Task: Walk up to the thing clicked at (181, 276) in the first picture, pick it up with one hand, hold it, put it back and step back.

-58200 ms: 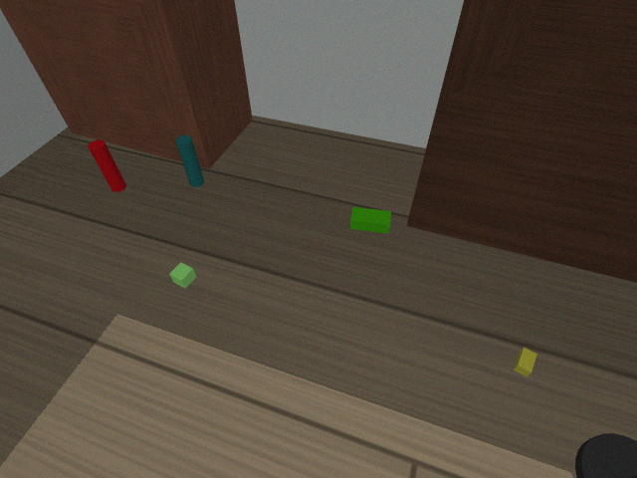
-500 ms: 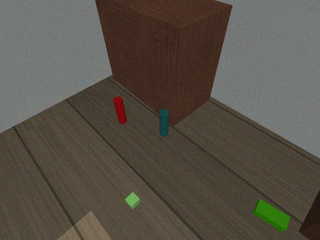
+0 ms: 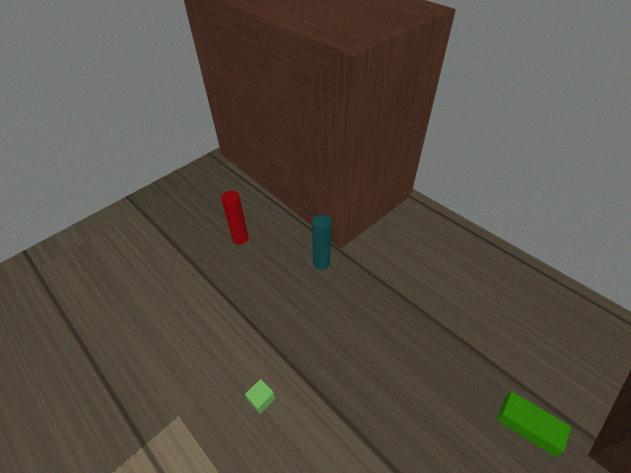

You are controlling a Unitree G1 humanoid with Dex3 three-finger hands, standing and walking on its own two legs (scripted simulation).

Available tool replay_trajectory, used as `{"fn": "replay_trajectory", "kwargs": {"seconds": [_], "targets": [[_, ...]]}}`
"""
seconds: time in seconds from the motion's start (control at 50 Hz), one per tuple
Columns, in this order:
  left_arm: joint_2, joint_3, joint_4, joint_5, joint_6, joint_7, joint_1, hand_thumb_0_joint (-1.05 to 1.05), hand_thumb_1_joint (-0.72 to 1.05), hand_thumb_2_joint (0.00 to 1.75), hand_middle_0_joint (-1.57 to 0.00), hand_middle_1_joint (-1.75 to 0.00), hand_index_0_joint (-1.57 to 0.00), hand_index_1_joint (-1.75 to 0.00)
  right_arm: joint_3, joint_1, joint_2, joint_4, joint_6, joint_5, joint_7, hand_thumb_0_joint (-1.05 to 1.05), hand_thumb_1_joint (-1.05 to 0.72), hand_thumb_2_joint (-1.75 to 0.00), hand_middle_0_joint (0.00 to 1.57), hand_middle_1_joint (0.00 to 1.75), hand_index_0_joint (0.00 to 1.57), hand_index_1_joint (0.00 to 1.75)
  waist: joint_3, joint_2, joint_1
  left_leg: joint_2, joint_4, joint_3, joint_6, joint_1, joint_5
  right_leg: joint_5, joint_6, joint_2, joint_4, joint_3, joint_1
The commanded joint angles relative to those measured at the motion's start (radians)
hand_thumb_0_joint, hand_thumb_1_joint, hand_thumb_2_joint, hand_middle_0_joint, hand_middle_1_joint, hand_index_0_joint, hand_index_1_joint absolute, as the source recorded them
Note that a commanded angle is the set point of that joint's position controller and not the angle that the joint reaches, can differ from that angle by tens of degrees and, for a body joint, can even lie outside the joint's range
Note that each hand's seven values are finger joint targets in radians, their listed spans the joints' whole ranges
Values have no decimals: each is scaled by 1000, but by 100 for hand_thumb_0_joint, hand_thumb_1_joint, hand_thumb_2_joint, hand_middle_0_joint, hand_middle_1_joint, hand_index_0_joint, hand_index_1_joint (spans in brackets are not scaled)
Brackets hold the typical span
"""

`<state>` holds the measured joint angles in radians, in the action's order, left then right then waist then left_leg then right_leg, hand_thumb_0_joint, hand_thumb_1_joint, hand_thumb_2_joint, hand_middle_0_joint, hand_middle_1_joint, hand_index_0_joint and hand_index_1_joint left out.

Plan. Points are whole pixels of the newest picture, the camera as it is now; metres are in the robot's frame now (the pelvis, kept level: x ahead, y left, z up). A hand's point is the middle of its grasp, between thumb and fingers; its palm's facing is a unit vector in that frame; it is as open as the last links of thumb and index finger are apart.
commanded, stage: stand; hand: left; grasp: from above
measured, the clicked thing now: (260, 396) +0.45 +0.20 -0.75
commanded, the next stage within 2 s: step back in 0.30 s
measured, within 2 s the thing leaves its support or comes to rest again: neither
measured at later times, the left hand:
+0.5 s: hand out of the picture +0.07 +0.28 -0.16, palm faces -0.01 -0.93 -0.38, open 7.4 cm
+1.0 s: hand out of the picture +0.00 +0.30 -0.18, palm faces -0.13 -0.91 -0.39, open 7.4 cm
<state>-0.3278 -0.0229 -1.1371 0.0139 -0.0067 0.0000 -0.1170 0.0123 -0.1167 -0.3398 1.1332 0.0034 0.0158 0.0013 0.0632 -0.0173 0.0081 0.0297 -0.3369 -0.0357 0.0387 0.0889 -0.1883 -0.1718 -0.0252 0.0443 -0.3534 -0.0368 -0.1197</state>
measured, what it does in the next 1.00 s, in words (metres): walks backwards: right foot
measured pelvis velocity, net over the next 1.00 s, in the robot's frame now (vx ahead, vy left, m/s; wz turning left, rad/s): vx -0.12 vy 0.05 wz -0.12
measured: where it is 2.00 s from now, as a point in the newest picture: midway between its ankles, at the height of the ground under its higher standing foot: outside the picture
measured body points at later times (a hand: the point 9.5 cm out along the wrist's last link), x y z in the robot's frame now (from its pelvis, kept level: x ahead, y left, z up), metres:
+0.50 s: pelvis -0.03 +0.02 -0.01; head +0.03 +0.01 +0.43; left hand +0.07 +0.33 -0.14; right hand +0.06 -0.31 -0.14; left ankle -0.02 +0.13 -0.73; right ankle +0.02 -0.13 -0.75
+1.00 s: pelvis -0.12 +0.05 -0.03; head -0.06 +0.04 +0.41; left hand +0.01 +0.35 -0.15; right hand -0.04 -0.27 -0.15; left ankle -0.05 +0.13 -0.75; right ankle -0.14 -0.07 -0.75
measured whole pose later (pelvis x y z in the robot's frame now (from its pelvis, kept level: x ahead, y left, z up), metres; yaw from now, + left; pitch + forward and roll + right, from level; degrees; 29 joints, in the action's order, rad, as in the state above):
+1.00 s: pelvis -0.12 +0.05 -0.03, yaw -7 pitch -3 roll +1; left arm -0.37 -0.07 -0.89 0.02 0.05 -0.01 -0.14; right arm 0.05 -0.09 -0.36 0.87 -0.03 0.02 -0.01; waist 0.20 0.01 0.00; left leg 0.00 -0.67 0.13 -0.07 0.35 -0.27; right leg -0.40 0.01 -0.02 -0.70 0.07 -0.26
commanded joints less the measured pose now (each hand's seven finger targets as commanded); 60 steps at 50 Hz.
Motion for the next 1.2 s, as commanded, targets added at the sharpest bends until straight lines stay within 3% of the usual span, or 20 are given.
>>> {"fn": "replay_trajectory", "kwargs": {"seconds": [0.0,0.26,0.28,0.34,0.42,0.46,0.52,0.54,0.56,0.6,0.7,0.82,0.88,0.94,0.98,1.0,1.04,1.06,1.12,1.18], "targets": [[-214,-41,56,0,-18,-13,45,0,90,90,-20,-30,-20,-30,36,35,-200,-55,17,1,-13,0,-90,-90,20,30,20,30,-40,15,-2,87,68,-61,-47,54,65,17,34,83,70,74,18],[-219,-39,62,-2,-21,-11,40,0,90,90,-20,-30,-20,-30,33,26,-201,-58,19,1,-12,0,-90,-90,20,30,20,30,-68,26,-6,90,58,-53,-46,29,118,107,36,88,56,77,27],[-292,-82,81,-21,-12,-17,38,0,90,90,-20,-30,-20,-30,50,63,-261,-74,-1,-8,-6,0,-90,-90,20,30,20,30,33,34,1,69,-54,-55,-67,114,226,261,44,83,-11,104,-55],[-297,-93,118,-22,-4,-25,29,0,90,90,-20,-30,-20,-30,52,23,-231,-98,-15,-20,-3,0,-90,-90,20,30,20,30,-39,73,-13,33,-172,-8,-66,106,203,312,106,127,-22,137,-50],[-326,-106,199,-2,8,-27,102,0,90,90,-20,-30,-20,-30,68,-42,-214,-127,-38,-17,2,0,-90,-90,20,30,20,30,-130,206,-27,-67,-448,37,-62,110,-203,311,245,277,-7,256,-124],[-322,-107,234,10,16,-25,132,0,90,90,-20,-30,-20,-30,71,-85,-211,-141,-46,-15,10,0,-90,-90,20,30,20,30,-135,241,-40,-51,-454,14,-78,114,-294,260,248,283,-45,239,-174],[-274,-86,266,1,34,-25,147,0,90,90,-20,-30,-20,-30,79,-96,-235,-160,-32,-8,8,0,-90,-90,20,30,20,30,-113,135,-53,32,-167,-36,-91,127,116,161,130,137,-231,121,-165],[-225,-76,279,-10,41,-27,132,0,90,90,-20,-30,-20,-30,98,-62,-308,-175,-25,6,3,0,-90,-90,20,30,20,30,-106,-72,-40,170,-56,-221,-120,109,353,4,74,-13,-396,64,-237],[-203,-77,284,-11,49,-35,124,0,90,90,-20,-30,-20,-30,108,-67,-352,-180,-19,15,-3,0,-90,-90,20,30,20,30,-84,-154,-38,255,-19,-353,-163,13,525,-379,63,-148,-521,109,-385],[-200,-76,277,-8,59,-45,56,0,90,90,-20,-30,-20,-30,111,-70,-355,-213,-11,21,-16,0,-90,-90,20,30,20,30,-118,-150,-38,300,-69,-354,-183,1,696,-456,58,-141,-683,210,-396],[-230,-82,274,-12,63,-41,-18,0,90,90,-20,-30,-20,-30,97,32,-260,-275,-8,20,-40,0,-90,-90,20,30,20,30,-125,-113,18,175,-134,-149,-166,-60,586,-279,47,-135,-799,224,-415],[-226,-93,327,0,49,-34,15,0,90,90,-20,-30,-20,-30,110,-74,-259,-289,-11,7,-45,0,-90,-90,20,30,20,30,-120,-90,-52,230,-147,-181,-229,-145,518,-314,7,-96,-589,178,-384],[-224,-97,326,5,41,-30,-21,0,90,90,-20,-30,-20,-30,112,-44,-277,-313,-15,9,-39,0,-90,-90,20,30,20,30,-127,-100,-38,258,-151,-195,-268,-91,418,-313,14,-61,-453,126,-300],[-223,-105,298,14,34,-21,-84,0,90,90,-20,-30,-20,-30,110,12,-288,-330,-21,4,-32,0,-90,-90,20,30,20,30,-121,-78,-9,245,-163,-179,-239,68,222,-209,37,-59,-271,90,-150],[-225,-110,277,19,29,-16,-145,0,90,90,-20,-30,-20,-30,107,40,-287,-333,-25,-5,-27,0,-90,-90,20,30,20,30,-125,-60,20,208,-194,-146,-175,169,106,-53,74,-58,-144,94,-42],[-257,-119,282,26,24,-16,-152,0,90,90,-20,-30,-20,-30,100,34,-268,-333,-27,-11,-24,0,-90,-90,20,30,20,30,-120,33,18,157,-247,-114,-134,252,10,-21,107,11,-103,206,-19],[-379,-141,346,25,24,-12,-41,0,90,90,-20,-30,-20,-30,99,58,-228,-335,-33,-15,-27,0,-90,-90,20,30,20,30,-18,332,35,-113,-649,21,-33,300,-407,-43,344,325,85,605,-276],[-362,-139,381,35,18,-16,15,0,90,90,-20,-30,-20,-30,105,23,-245,-322,-36,-11,-27,0,-90,-90,20,30,20,30,17,287,14,-97,-790,-84,-31,261,-429,10,361,354,87,633,-353],[-262,-119,402,17,14,-27,56,0,90,90,-20,-30,-20,-30,87,-49,-225,-284,-32,-22,-22,0,-90,-90,20,30,20,30,-16,131,-26,-167,-848,-133,-35,350,-315,267,243,176,-25,317,-186],[-247,-116,416,22,21,-27,-2,0,90,90,-20,-30,-20,-30,72,-69,-232,-298,-21,-25,-33,0,-90,-90,20,30,20,30,-84,125,16,-159,-777,-95,-13,395,-299,307,233,129,-86,273,-28]]}}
